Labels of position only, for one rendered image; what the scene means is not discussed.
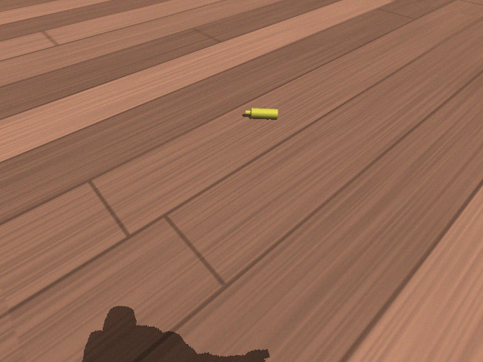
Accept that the bottle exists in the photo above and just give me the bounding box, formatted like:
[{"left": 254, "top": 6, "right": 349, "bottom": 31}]
[{"left": 245, "top": 108, "right": 278, "bottom": 118}]

